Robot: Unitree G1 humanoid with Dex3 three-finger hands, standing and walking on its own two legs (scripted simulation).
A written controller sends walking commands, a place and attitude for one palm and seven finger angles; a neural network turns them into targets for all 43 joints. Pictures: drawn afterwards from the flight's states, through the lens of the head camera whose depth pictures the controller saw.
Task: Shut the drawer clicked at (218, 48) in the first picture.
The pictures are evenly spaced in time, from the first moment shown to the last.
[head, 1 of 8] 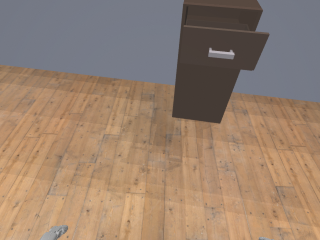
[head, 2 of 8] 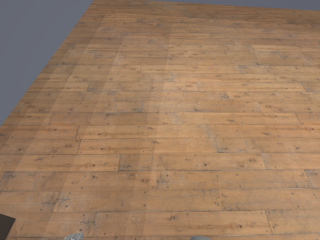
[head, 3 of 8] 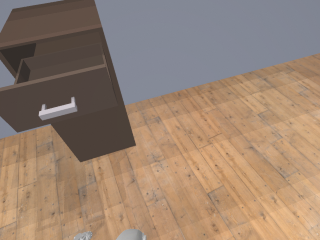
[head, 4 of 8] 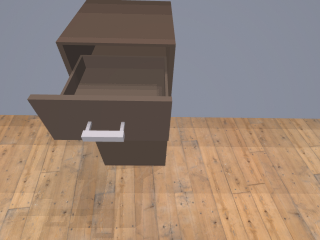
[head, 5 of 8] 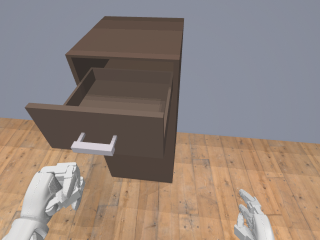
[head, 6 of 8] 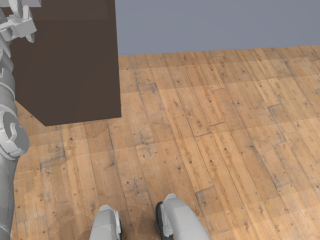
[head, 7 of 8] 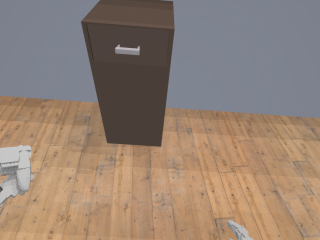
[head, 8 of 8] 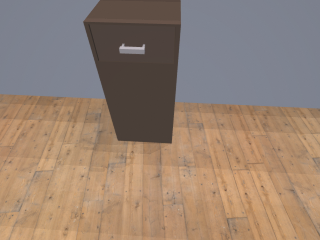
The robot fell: no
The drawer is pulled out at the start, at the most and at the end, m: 0.29 0.29 0.00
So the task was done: yes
